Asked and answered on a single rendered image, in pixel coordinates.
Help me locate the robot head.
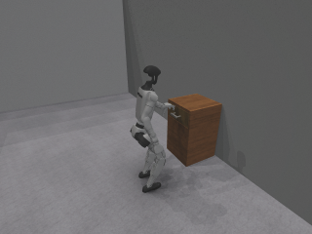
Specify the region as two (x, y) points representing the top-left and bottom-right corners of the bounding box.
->
(141, 65), (161, 92)

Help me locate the left robot foot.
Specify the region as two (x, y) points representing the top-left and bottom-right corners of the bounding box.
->
(138, 170), (151, 178)

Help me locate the left robot hand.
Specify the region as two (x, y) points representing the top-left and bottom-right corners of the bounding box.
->
(162, 102), (175, 115)

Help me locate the cabinet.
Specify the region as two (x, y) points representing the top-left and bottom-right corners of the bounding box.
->
(167, 94), (222, 167)

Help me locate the right robot hand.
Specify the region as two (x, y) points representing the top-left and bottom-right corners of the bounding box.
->
(153, 143), (166, 162)

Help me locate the robot left forearm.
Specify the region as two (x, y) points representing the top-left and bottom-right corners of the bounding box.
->
(155, 101), (166, 109)

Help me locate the handle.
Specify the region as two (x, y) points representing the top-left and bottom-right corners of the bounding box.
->
(170, 112), (180, 118)

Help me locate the drawer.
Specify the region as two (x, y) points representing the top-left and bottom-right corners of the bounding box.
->
(169, 102), (189, 128)

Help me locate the robot right forearm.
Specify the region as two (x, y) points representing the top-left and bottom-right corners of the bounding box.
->
(142, 117), (159, 145)

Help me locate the robot right upper arm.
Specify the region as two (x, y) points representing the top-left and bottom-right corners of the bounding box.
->
(140, 91), (158, 124)

